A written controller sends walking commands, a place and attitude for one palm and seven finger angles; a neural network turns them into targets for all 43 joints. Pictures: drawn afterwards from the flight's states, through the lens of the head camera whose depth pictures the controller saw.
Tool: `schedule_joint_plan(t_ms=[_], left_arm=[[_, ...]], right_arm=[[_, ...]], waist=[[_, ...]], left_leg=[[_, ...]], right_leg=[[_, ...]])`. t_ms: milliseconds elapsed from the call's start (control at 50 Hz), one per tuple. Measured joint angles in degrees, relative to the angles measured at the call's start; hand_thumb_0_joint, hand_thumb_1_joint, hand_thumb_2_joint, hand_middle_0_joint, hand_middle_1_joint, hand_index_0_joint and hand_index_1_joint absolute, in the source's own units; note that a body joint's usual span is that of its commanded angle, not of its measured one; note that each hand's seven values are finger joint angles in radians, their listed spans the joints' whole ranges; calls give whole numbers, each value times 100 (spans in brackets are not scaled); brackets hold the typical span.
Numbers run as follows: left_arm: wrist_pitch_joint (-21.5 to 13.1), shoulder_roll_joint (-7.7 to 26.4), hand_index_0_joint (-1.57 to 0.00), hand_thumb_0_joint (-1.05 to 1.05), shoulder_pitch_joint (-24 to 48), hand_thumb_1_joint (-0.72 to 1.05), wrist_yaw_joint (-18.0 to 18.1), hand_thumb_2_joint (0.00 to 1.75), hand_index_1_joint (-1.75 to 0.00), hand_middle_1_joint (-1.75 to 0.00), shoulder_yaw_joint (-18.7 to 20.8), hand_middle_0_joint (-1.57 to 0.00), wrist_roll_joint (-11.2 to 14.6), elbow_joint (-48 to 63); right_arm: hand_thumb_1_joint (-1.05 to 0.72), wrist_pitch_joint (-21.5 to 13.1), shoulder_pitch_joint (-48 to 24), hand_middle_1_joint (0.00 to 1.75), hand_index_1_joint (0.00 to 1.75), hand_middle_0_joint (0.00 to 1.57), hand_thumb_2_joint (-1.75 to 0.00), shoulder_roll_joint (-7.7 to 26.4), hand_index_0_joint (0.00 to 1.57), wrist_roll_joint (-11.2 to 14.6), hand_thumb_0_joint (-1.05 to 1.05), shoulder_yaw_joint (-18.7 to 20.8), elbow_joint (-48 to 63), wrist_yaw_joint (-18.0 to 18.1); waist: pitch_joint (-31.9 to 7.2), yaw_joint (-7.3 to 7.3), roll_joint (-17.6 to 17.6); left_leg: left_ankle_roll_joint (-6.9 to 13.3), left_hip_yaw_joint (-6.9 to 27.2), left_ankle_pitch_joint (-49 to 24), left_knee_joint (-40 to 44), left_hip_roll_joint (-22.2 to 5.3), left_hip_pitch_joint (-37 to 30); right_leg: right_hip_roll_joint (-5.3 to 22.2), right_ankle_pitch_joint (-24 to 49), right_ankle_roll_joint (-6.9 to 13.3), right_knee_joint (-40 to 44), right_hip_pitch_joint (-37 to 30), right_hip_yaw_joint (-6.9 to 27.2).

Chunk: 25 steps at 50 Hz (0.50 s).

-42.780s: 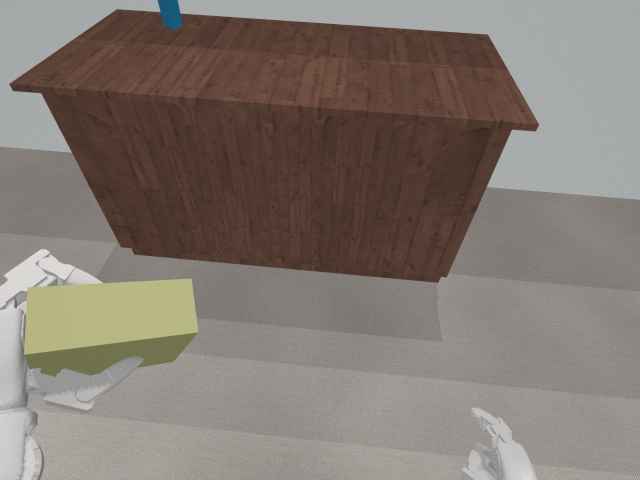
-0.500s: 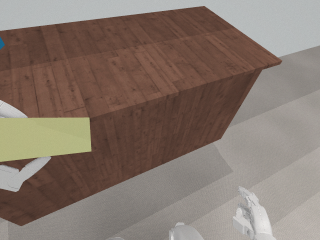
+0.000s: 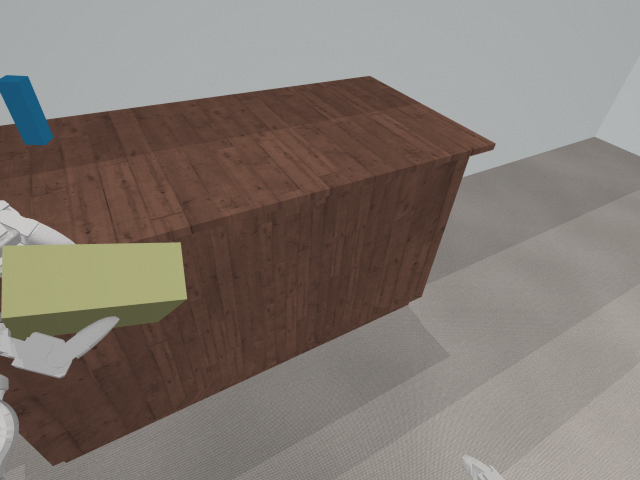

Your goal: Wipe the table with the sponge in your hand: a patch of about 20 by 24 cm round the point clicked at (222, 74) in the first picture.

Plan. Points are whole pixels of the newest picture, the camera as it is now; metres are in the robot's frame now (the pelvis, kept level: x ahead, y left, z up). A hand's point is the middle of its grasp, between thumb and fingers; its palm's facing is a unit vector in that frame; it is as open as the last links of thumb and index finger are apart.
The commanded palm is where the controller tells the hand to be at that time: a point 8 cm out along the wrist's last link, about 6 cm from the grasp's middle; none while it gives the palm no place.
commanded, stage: stop stepping back and stand still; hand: left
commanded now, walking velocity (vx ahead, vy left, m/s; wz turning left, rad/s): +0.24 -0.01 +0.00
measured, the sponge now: (122, 289) +0.24 +0.20 +0.20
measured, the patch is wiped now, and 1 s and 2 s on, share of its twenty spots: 0.95 0.95 0.95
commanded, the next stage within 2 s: stand and wait in 1.10 s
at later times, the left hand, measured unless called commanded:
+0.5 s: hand (36, 360) +0.15 +0.23 +0.22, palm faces +0.48 -0.80 -0.35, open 9.7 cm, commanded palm +0.10 +0.27 +0.23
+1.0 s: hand (18, 337) +0.18 +0.25 +0.21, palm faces +0.45 -0.81 -0.37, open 9.7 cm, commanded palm +0.12 +0.29 +0.23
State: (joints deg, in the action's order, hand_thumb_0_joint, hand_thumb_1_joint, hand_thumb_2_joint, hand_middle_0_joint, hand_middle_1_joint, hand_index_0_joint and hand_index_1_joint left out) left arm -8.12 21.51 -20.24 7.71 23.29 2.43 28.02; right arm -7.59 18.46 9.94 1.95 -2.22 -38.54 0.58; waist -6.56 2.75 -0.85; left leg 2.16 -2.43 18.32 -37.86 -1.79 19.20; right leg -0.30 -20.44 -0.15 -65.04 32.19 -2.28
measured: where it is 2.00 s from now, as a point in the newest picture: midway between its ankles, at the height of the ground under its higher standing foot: outside the picture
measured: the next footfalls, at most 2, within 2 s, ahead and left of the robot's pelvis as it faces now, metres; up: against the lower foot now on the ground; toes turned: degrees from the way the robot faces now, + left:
right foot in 0.10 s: +0.04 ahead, -0.11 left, +0.00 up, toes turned -1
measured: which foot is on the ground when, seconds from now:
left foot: down 0.00-1.00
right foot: up 0.00-0.08, down 0.10-1.00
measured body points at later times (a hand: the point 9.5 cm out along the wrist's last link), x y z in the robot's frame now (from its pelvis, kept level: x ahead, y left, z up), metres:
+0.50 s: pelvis -0.05 -0.02 -0.01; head -0.08 -0.02 +0.44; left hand +0.12 +0.27 +0.23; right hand +0.13 -0.25 -0.08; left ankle -0.01 +0.11 -0.70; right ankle +0.00 -0.11 -0.73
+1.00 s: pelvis -0.03 +0.01 +0.01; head -0.03 +0.01 +0.46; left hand +0.15 +0.29 +0.23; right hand +0.16 -0.21 -0.06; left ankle -0.01 +0.13 -0.72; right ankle +0.00 -0.11 -0.72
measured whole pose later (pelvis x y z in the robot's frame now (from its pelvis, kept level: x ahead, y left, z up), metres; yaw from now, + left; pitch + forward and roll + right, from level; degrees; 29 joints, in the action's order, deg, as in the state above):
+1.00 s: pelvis -0.03 +0.01 +0.01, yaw +2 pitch -2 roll -1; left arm -9.2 21.7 -25.6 8.7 21.2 2.7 32.9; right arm -6.7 10.1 11.7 0.7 -1.0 -35.3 2.7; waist 0.7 0.2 0.3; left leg 0.0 -1.5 14.1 -30.4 -2.0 14.7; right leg 0.8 -12.5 -0.2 -27.6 13.5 -3.6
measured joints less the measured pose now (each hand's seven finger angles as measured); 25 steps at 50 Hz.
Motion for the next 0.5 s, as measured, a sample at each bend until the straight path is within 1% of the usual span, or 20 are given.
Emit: schedule_joint_plan(t_ms=[60,80,100,120,140,180,200,220,240,280,300,320,360,380,400,420,440,460,480,500], left_arm=[[-9,8,-79,-1,-282,-50,-22,108,-136,-138,-16,-77,39,186],[-13,84,-78,-1,-337,-50,-38,108,-136,-138,4,-77,38,255],[-28,202,-78,-1,-346,-50,-55,108,-136,-138,42,-77,25,332],[-67,211,-78,-1,-263,-50,-91,108,-136,-138,15,-77,-4,343],[-95,184,-79,-1,-161,-50,-132,108,-136,-138,-55,-77,-24,323],[-111,126,-79,-1,-97,-50,-203,108,-136,-138,-153,-77,2,323],[-121,99,-79,-1,-140,-50,-224,108,-136,-138,-145,-77,24,356],[-132,80,-79,-1,-205,-50,-226,108,-136,-138,-113,-78,40,401],[-134,70,-79,-1,-263,-50,-210,108,-136,-138,-77,-78,50,458],[-159,79,-79,-1,-336,-50,-122,108,-136,-138,-23,-78,59,563],[-172,72,-79,-1,-340,-50,-67,108,-136,-138,-20,-78,72,608],[-189,76,-79,-1,-293,-50,-14,108,-136,-138,-16,-78,86,614],[-150,114,-79,-1,-199,-50,77,108,-136,-138,15,-78,96,501],[-106,130,-79,-1,-177,-50,98,108,-136,-138,27,-78,83,413],[-67,138,-79,-1,-165,-50,107,108,-136,-138,29,-78,70,315],[-30,143,-79,-1,-170,-50,110,108,-136,-138,27,-78,63,230],[5,153,-79,-1,-180,-50,107,108,-136,-138,23,-78,54,171],[24,139,-79,-1,-169,-50,90,108,-136,-138,-10,-77,38,131],[34,121,-79,-1,-166,-50,59,108,-136,-138,-57,-77,26,126],[28,67,-79,-1,-174,-50,20,108,-136,-138,-117,-77,19,141]], right_arm=[[-90,11,72,30,30,20,-90,33,20,-61,1,-62,66,30],[-90,15,79,30,30,20,-90,51,20,-74,1,-69,126,40],[-90,21,71,30,30,20,-90,72,20,-83,1,-64,205,44],[-90,47,-20,30,30,21,-90,143,21,-78,1,-17,200,45],[-90,95,-124,30,30,21,-90,214,21,-69,1,44,129,48],[-90,215,-271,30,30,21,-90,280,21,-29,1,164,-63,39],[-90,277,-316,30,30,20,-90,292,21,-24,1,202,-109,43],[-90,324,-346,30,30,20,-90,295,21,-26,1,223,-115,58],[-90,344,-364,30,30,20,-90,292,20,-25,1,234,-87,89],[-91,289,-379,30,30,20,-90,329,20,-41,2,224,46,189],[-91,223,-380,30,30,20,-90,402,20,-58,2,224,155,243],[-91,150,-422,30,30,20,-90,453,20,-72,1,248,232,295],[-91,82,-538,30,30,20,-90,426,20,-56,1,286,300,362],[-91,54,-550,30,30,20,-90,381,20,-50,1,291,325,360],[-91,24,-536,30,30,20,-90,339,20,-50,1,282,345,343],[-91,3,-511,30,30,20,-90,308,20,-54,1,256,365,321],[-91,1,-483,30,30,20,-90,289,20,-63,1,222,392,299],[-91,16,-469,30,30,20,-90,291,20,-79,1,202,407,276],[-91,50,-465,30,30,20,-90,284,20,-88,1,197,378,242],[-91,85,-472,30,30,20,-90,276,20,-93,1,196,290,205]], waist=[[66,6,189],[109,-5,214],[157,-34,190],[276,-84,315],[393,-98,433],[447,-168,429],[419,-201,358],[381,-216,266],[351,-223,161],[310,-229,7],[294,-214,50],[328,-168,91],[443,-145,52],[438,-130,30],[413,-110,32],[384,-87,59],[368,-69,101],[391,-58,187],[412,-74,227],[428,-112,246]], left_leg=[[-83,88,-153,129,-157,40],[-97,108,-56,-27,-180,136],[-64,112,223,-357,-166,324],[-27,217,522,-917,-221,570],[-14,345,651,-1593,-210,813],[-18,391,597,-2647,-95,1147],[-1,330,518,-2838,-77,1210],[23,240,452,-2754,-93,1186],[53,137,425,-2397,-124,1055],[106,-14,468,-1206,-182,574],[157,41,680,-536,-209,300],[73,85,381,-253,-212,249],[-71,41,-45,-315,-149,238],[-104,21,-104,-293,-109,201],[-130,30,-139,-238,-75,160],[-151,58,-147,-202,-58,133],[-162,101,-68,-246,-55,148],[-128,186,201,-419,-71,210],[-107,258,481,-790,-51,334],[-107,315,524,-1272,-18,477]], right_leg=[[22,-162,40,1926,-890,-220],[29,-66,68,2518,-1210,-290],[62,146,154,3006,-1463,-318],[-17,389,199,3004,-1425,-392],[-80,433,215,2870,-1387,-485],[-89,408,232,2788,-1374,-522],[-68,424,240,2823,-1365,-483],[-33,459,239,2875,-1350,-435],[26,476,243,2904,-1327,-398],[170,415,262,2820,-1224,-391],[177,271,246,2682,-1133,-421],[181,44,216,2486,-1039,-429],[136,-525,117,1963,-925,-231],[103,-657,87,1769,-900,-148],[73,-694,68,1784,-949,-117],[38,-640,60,2029,-1085,-127],[0,-404,92,2387,-1249,-151],[-35,105,163,2598,-1337,-227],[-38,440,229,2673,-1371,-295],[-42,511,271,2722,-1415,-344]])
